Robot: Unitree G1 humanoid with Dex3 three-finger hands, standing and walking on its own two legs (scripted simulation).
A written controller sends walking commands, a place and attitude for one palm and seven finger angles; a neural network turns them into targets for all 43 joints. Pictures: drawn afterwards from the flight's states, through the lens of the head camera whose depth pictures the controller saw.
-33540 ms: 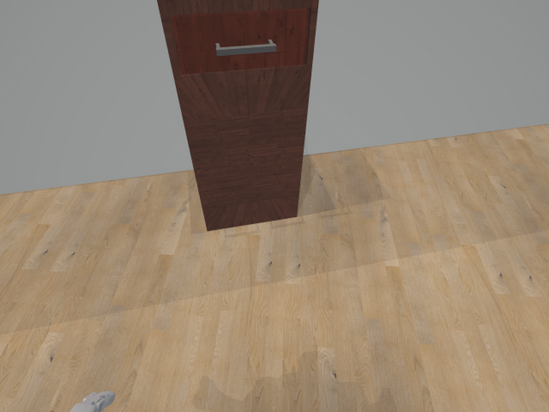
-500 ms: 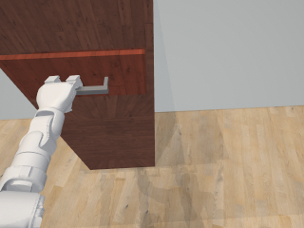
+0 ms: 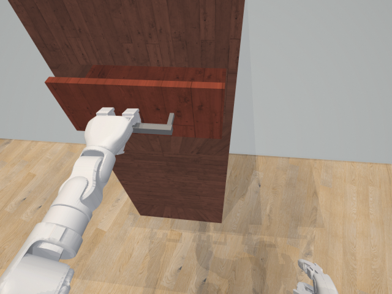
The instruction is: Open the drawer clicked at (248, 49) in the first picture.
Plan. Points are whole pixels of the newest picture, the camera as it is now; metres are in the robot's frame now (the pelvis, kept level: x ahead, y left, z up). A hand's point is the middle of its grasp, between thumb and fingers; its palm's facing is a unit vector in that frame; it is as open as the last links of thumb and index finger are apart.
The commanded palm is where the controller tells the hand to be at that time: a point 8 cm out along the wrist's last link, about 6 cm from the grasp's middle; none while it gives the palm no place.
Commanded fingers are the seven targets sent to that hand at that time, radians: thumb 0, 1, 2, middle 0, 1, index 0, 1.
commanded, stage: pull the drawer open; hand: left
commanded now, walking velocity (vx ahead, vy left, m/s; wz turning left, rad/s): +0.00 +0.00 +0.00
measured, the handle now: (136, 121) +0.46 +0.18 +0.09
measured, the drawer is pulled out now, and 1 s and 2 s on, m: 0.06 0.13 0.25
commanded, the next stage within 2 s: none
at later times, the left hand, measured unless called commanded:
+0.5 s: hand (112, 167) +0.35 +0.21 +0.06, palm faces +0.03 -0.07 -1.00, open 5.6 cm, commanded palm +0.31 +0.22 +0.11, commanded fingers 0.00 0.90 0.90 -0.40 -1.35 -0.40 -1.35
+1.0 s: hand (108, 174) +0.33 +0.21 +0.06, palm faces +0.00 -0.05 -1.00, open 5.3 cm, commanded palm +0.28 +0.21 +0.11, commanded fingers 0.00 0.90 0.90 -0.40 -1.35 -0.40 -1.35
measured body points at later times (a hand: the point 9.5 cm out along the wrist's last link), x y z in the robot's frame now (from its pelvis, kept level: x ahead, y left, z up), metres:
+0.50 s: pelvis +0.00 -0.01 +0.00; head +0.04 -0.04 +0.45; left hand +0.34 +0.21 +0.11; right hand +0.11 -0.28 -0.12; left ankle -0.05 +0.09 -0.72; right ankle -0.01 -0.12 -0.72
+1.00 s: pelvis -0.01 -0.01 +0.00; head +0.03 -0.04 +0.45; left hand +0.32 +0.21 +0.12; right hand +0.19 -0.23 -0.11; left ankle -0.05 +0.09 -0.72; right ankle -0.01 -0.12 -0.72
